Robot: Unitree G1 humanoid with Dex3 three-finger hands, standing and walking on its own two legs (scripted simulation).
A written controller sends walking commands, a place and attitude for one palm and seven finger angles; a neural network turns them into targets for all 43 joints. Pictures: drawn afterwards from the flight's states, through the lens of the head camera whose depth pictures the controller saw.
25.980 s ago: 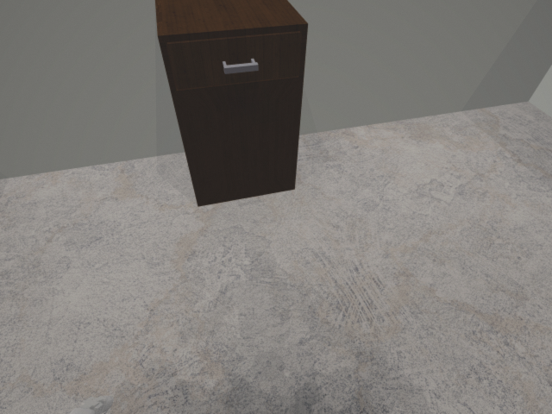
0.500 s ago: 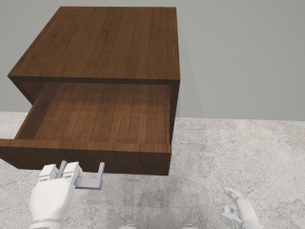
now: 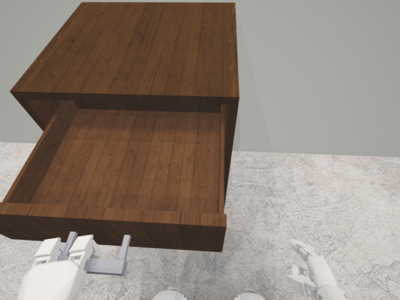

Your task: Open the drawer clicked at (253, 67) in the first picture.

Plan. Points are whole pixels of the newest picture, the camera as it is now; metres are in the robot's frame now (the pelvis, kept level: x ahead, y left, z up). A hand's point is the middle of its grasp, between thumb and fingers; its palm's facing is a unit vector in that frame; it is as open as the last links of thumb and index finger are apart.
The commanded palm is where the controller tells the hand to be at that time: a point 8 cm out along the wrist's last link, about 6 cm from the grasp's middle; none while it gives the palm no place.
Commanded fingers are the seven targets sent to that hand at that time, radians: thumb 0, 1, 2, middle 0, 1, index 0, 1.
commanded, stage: pull the drawer open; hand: left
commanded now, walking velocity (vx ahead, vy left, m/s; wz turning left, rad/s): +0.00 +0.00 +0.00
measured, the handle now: (95, 252) +0.20 +0.21 +0.01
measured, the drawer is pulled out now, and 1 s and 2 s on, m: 0.27 0.30 0.30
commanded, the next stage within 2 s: open the thumb to release the handle in 0.50 s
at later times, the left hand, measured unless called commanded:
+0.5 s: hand out of the picture +0.10 +0.24 +0.00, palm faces -0.10 -0.11 -0.99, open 5.4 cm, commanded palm +0.06 +0.23 +0.04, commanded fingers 0.00 0.90 0.90 -0.40 -1.35 -0.40 -1.35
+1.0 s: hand out of the picture +0.10 +0.25 +0.00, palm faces -0.09 -0.07 -0.99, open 10.1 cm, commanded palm +0.07 +0.25 +0.04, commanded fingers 0.00 -0.50 0.30 -0.30 -1.20 -0.30 -1.20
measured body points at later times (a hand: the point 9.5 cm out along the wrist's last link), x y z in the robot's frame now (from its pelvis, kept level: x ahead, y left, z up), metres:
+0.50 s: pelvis -0.01 +0.00 -0.01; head +0.05 -0.02 +0.44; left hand +0.10 +0.24 +0.05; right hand +0.21 -0.21 -0.10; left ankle -0.03 +0.12 -0.66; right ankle +0.00 -0.11 -0.66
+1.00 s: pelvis -0.02 -0.01 -0.01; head +0.05 -0.03 +0.44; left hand +0.10 +0.25 +0.05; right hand +0.20 -0.22 -0.11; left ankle -0.03 +0.12 -0.66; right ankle +0.00 -0.11 -0.66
